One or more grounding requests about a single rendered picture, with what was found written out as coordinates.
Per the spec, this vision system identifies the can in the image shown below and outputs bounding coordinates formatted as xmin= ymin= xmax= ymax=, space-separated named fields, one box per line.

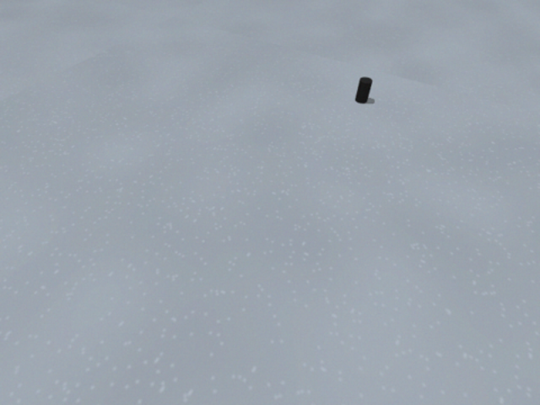
xmin=355 ymin=77 xmax=372 ymax=104

